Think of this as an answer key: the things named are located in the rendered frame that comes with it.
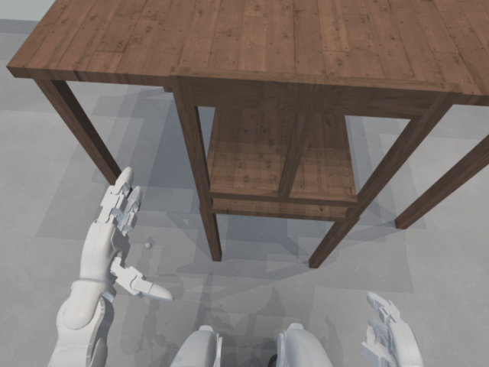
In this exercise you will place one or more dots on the right robot hand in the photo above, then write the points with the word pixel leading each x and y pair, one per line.
pixel 398 347

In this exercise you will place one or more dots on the chair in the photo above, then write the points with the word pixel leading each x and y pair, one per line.
pixel 279 143

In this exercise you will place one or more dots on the right robot thigh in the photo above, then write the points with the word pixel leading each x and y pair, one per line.
pixel 300 348

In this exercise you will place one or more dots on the left robot forearm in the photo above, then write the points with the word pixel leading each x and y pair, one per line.
pixel 83 322

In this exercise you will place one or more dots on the table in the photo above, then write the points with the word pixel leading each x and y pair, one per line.
pixel 135 42

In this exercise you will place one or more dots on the left robot hand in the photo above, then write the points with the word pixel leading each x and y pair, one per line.
pixel 108 235

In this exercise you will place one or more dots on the left robot thigh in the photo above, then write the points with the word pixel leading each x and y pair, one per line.
pixel 202 348

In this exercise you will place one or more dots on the robot thigh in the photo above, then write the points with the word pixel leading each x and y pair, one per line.
pixel 300 348
pixel 202 348

